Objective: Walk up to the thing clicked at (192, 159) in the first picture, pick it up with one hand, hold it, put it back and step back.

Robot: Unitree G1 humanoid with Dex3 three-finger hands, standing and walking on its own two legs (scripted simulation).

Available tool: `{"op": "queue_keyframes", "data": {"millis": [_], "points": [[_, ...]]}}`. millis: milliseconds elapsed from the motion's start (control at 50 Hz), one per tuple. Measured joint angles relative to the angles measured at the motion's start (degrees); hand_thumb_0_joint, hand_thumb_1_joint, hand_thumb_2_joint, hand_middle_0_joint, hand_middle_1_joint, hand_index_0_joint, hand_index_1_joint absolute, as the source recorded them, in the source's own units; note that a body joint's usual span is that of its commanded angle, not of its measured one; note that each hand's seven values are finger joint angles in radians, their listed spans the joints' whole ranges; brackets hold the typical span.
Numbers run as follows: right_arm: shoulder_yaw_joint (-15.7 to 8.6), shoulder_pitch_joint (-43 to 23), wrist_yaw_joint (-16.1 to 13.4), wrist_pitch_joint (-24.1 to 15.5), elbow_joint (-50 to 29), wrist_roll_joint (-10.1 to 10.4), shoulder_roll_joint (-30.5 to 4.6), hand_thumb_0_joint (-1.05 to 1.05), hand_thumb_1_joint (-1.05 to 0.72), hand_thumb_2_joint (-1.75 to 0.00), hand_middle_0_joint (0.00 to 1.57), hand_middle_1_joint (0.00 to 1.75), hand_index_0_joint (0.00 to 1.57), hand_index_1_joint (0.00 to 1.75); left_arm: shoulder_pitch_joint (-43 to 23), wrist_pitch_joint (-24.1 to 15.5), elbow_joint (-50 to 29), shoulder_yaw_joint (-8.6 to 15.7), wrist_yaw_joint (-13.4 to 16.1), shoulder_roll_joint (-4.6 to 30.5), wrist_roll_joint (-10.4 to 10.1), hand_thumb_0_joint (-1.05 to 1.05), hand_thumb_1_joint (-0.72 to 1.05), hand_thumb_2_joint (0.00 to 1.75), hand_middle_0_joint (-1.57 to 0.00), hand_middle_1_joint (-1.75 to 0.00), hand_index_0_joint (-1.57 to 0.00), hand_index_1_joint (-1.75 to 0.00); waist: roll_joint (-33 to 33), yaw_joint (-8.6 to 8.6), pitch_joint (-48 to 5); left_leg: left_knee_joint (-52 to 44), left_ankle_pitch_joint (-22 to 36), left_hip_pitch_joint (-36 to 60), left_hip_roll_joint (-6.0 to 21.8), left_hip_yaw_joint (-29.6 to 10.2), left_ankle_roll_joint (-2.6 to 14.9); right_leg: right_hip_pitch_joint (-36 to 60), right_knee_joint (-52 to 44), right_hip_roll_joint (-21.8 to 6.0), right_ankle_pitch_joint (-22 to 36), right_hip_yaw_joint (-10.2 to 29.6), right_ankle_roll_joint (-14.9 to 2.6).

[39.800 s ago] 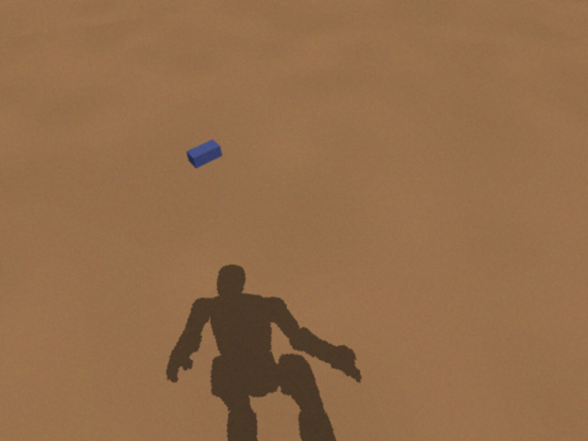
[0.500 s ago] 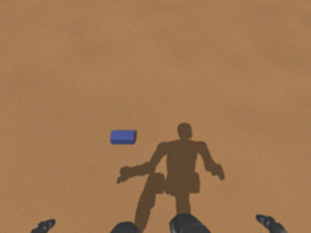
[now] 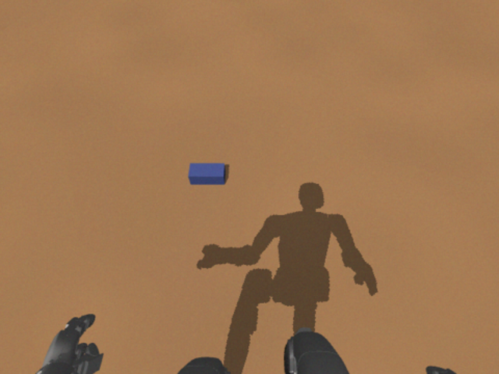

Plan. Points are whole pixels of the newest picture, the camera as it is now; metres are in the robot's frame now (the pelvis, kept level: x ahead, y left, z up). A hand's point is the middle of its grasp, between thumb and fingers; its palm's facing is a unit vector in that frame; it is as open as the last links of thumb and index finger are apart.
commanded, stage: step back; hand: left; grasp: from above
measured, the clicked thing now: (207, 174) +0.94 +0.21 -0.71
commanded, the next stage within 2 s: stand in 1.26 s
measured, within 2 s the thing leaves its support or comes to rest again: neither
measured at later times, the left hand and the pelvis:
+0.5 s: hand out of the picture -0.06 +0.24 -0.12, palm faces -0.05 -0.92 -0.39, open 7.4 cm; pelvis -0.12 -0.02 +0.02, yaw -4 degrees
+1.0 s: hand out of the picture +0.00 +0.24 -0.13, palm faces -0.02 -0.92 -0.39, open 7.4 cm; pelvis -0.10 -0.03 +0.01, yaw -1 degrees
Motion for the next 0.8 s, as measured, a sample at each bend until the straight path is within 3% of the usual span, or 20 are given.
{"op": "queue_keyframes", "data": {"millis": [20, 40, 80, 120, 160, 220, 300, 340, 360, 400, 440, 480, 580, 640, 720, 800], "points": [[0.28, -0.32, 0.21, 0.06, 0.24, -0.35, 1.10, 0.00, -0.91, -0.90, 0.20, 0.30, 0.20, 0.30, -0.61, 0.33, -0.03, 0.23, 0.11, 0.45, -0.32, 0.01, 0.90, 0.90, -0.20, -0.30, -0.21, -0.30, -1.93, 0.75, 0.85, -0.47, 0.85, 0.25, -0.74, 1.17, 0.39, -0.74, 1.76, 0.07, -1.06, 1.82, -0.86], [0.69, -0.21, 0.61, 0.15, 0.10, -0.50, 1.56, 0.00, -0.91, -0.90, 0.20, 0.30, 0.20, 0.30, -0.70, 0.72, 0.22, 0.23, 0.29, 0.28, -0.56, 0.01, 0.90, 0.90, -0.20, -0.30, -0.21, -0.30, -2.05, 0.69, 0.71, -0.11, 1.28, -0.33, -0.25, 1.23, 0.65, -1.56, 5.00, 1.80, -6.09, 2.91, -1.32], [1.13, 0.23, 0.95, -0.02, -0.18, -0.62, 1.62, 0.00, -0.90, -0.90, 0.20, 0.30, 0.20, 0.30, -0.66, 1.51, 1.29, -0.35, 0.35, -0.67, -0.77, 0.01, 0.90, 0.90, -0.20, -0.30, -0.21, -0.30, 0.02, -0.83, -0.33, 0.08, 2.46, -1.78, 1.89, -0.66, 0.94, -2.76, 14.43, 6.29, -13.70, 3.81, -1.60], [1.37, 0.17, 0.67, -0.04, -0.38, -0.92, 1.64, 0.00, -0.90, -0.90, 0.20, 0.30, 0.20, 0.31, -0.02, 1.71, 1.79, -0.75, -0.05, -1.11, -1.25, 0.01, 0.90, 0.90, -0.20, -0.30, -0.21, -0.30, 0.87, -1.01, -1.56, -1.83, 4.61, -2.47, 3.41, -1.11, 0.91, -3.32, 22.89, 9.22, -14.87, 5.37, -1.95], [1.40, -0.49, 0.42, -0.28, -0.82, -0.91, 1.41, 0.01, -0.90, -0.90, 0.20, 0.30, 0.20, 0.31, 1.10, 1.32, 1.92, -0.86, -0.47, -1.25, -1.46, 0.01, 0.90, 0.90, -0.20, -0.30, -0.21, -0.30, 1.00, -0.42, -2.70, -3.34, 6.46, -3.49, 4.46, -0.48, 0.54, -2.51, 26.82, 10.16, -13.98, 6.35, -2.02], [0.99, -1.92, 0.47, -1.09, -1.68, -0.92, 0.82, 0.00, -0.90, -0.90, 0.21, 0.30, 0.20, 0.31, 2.59, 0.50, 2.90, -0.79, -0.98, -1.22, -1.12, 0.01, 0.90, 0.90, -0.20, -0.30, -0.21, -0.30, 0.82, -0.04, -3.48, -4.01, 8.37, -5.21, 5.17, 0.37, 0.23, 2.89, 19.64, 8.54, -13.34, 6.01, -1.10], [0.79, -4.02, 1.14, -1.34, -2.85, -1.15, -0.19, 0.00, -0.90, -0.90, 0.20, 0.30, 0.20, 0.31, 5.15, -1.24, 5.85, -0.96, -1.41, -0.83, -0.69, 0.01, 0.90, 0.90, -0.20, -0.30, -0.21, -0.30, 0.46, 0.67, -4.65, -1.10, 8.47, -8.10, 6.23, 2.95, -0.22, 12.54, -2.41, 5.16, -13.10, 3.06, -1.21], [0.23, -4.83, 1.23, -0.91, -2.46, -1.03, -1.60, 0.00, -0.90, -0.90, 0.20, 0.30, 0.20, 0.31, 5.15, -2.07, 8.72, -0.87, -1.30, -2.51, -0.09, 0.01, 0.90, 0.90, -0.20, -0.30, -0.21, -0.30, 4.36, -0.08, -3.81, 1.95, 7.73, -9.09, 8.60, 1.14, -0.23, 15.24, -7.40, 7.45, -7.40, 1.08, -1.34], [0.01, -4.33, 1.09, -0.63, -2.02, -0.85, -1.90, 0.00, -0.90, -0.90, 0.20, 0.30, 0.20, 0.31, 5.78, -2.41, 9.52, -1.01, -1.42, -3.25, 0.27, 0.01, 0.90, 0.90, -0.20, -0.30, -0.21, -0.30, 5.71, -0.53, -4.23, 3.34, 4.77, -9.52, 8.48, -0.61, -0.05, 15.63, -7.69, 8.12, -6.81, 0.22, -1.43], [-0.04, -2.43, 0.98, -0.22, -0.54, -0.64, -1.49, 0.00, -0.90, -0.90, 0.20, 0.30, 0.20, 0.30, 7.89, -2.58, 10.21, -1.35, -1.79, -3.49, 0.72, 0.01, 0.90, 0.90, -0.20, -0.30, -0.21, -0.30, 4.76, 0.87, -6.88, 6.34, -1.92, -10.11, 5.67, -2.18, -0.62, 14.44, -6.65, 7.06, -7.11, 1.30, -2.30], [-0.05, -0.90, 1.47, -0.30, 0.95, -0.24, -1.60, 0.00, -0.91, -0.90, 0.20, 0.30, 0.20, 0.30, 9.13, -2.49, 11.11, -1.41, -1.84, -3.73, 0.73, 0.01, 0.90, 0.90, -0.20, -0.30, -0.21, -0.30, 4.04, 1.63, -8.34, 9.21, -2.34, -9.62, 3.73, -2.83, -0.96, 14.19, -6.96, 5.75, -6.75, 2.09, -2.53], [-0.25, 0.79, 1.69, -0.60, 2.02, -0.04, -2.18, 0.00, -0.91, -0.90, 0.20, 0.30, 0.20, 0.30, 9.24, -2.65, 11.69, -1.33, -1.79, -4.21, 0.69, 0.01, 0.90, 0.90, -0.21, -0.30, -0.21, -0.30, 4.80, 1.13, -9.01, 10.53, -1.27, -8.92, 2.97, -3.87, -1.06, 14.48, -8.30, 5.12, -5.69, 1.09, -2.00], [-0.16, 3.95, 2.18, -1.37, 4.94, -0.33, -2.13, 0.00, -0.91, -0.90, 0.20, 0.30, 0.20, 0.30, 8.36, -3.69, 10.63, -0.87, -2.39, -3.53, 0.81, 0.01, 0.90, 0.90, -0.21, -0.30, -0.21, -0.30, 5.41, 1.06, -9.16, 1.80, -2.93, -3.67, 3.73, -2.15, -1.37, 13.71, -8.88, 4.07, -5.19, -1.35, -1.07], [-0.26, 3.97, 2.21, -2.51, 6.20, -0.61, -0.08, 0.01, -0.91, -0.90, 0.20, 0.30, 0.20, 0.30, 7.46, -3.06, 10.29, -0.58, -2.40, -1.61, 0.48, 0.01, 0.90, 0.90, -0.21, -0.30, -0.21, -0.30, 1.69, 1.63, -7.41, -5.06, 6.03, -0.34, 1.46, 0.22, -0.27, 12.81, -5.87, 1.31, -6.69, -0.21, -0.98], [-0.32, 4.63, 2.51, -4.17, 5.09, -1.02, 1.27, 0.00, -0.90, -0.90, 0.20, 0.30, 0.20, 0.30, 7.22, -1.95, 11.85, -0.56, -2.22, -0.74, -0.16, 0.01, 0.90, 0.90, -0.20, -0.30, -0.21, -0.30, 1.17, 0.03, -7.96, -6.18, 6.06, -0.02, 1.83, 0.13, 1.54, 7.35, 6.63, 3.60, -13.15, 0.61, -2.96], [-0.12, 5.24, 2.29, -4.95, 4.35, -0.93, 1.65, 0.00, -0.90, -0.90, 0.20, 0.30, 0.20, 0.31, 6.62, -2.58, 11.40, -0.27, -2.62, 0.26, -0.53, 0.01, 0.90, 0.90, -0.20, -0.30, -0.21, -0.30, 0.64, -0.49, -7.62, -9.16, 7.28, 1.78, 2.77, -0.08, 0.80, 3.91, 8.67, 3.42, -11.55, -0.15, -3.13]]}}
